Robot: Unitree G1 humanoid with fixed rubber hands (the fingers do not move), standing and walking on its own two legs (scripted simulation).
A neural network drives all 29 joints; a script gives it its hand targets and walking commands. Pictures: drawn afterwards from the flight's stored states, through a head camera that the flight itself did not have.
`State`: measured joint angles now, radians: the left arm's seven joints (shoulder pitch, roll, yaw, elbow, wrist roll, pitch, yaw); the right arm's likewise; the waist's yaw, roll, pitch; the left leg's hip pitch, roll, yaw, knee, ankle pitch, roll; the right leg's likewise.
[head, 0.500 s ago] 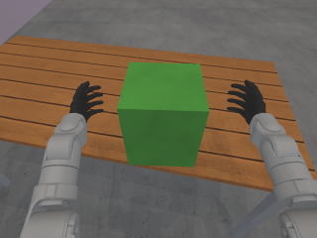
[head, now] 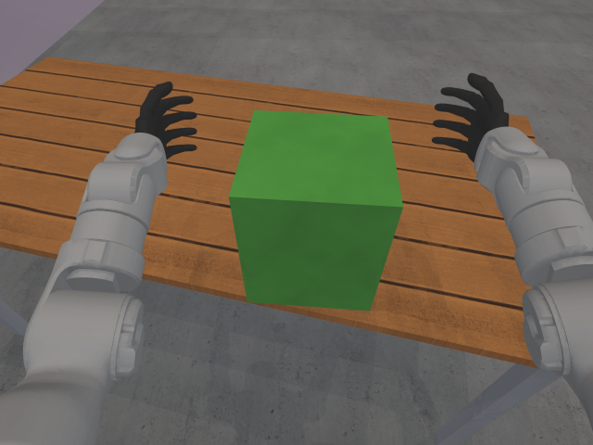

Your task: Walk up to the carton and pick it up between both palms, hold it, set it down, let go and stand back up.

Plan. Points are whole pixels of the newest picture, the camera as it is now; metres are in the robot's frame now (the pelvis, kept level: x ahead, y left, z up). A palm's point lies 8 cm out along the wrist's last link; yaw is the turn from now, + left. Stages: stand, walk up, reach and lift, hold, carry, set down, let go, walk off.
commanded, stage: reach and lift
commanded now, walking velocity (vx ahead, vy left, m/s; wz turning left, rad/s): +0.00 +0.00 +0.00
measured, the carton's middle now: (313, 213) +0.47 +0.03 +0.04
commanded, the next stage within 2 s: none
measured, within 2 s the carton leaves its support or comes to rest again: neither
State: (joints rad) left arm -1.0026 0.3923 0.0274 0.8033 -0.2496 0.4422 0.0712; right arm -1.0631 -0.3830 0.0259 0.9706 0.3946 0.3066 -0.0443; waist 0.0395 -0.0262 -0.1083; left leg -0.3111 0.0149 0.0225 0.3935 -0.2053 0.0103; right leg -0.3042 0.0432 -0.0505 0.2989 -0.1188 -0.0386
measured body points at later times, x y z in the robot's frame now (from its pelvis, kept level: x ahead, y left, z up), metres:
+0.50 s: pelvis +0.01 -0.01 +0.00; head +0.05 +0.01 +0.45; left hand +0.48 +0.24 +0.20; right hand +0.50 -0.16 +0.21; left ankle -0.01 +0.11 -0.75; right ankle +0.01 -0.10 -0.75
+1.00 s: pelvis +0.01 +0.00 -0.01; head +0.06 +0.01 +0.44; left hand +0.46 +0.23 +0.10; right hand +0.49 -0.15 +0.12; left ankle -0.01 +0.11 -0.75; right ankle +0.01 -0.10 -0.75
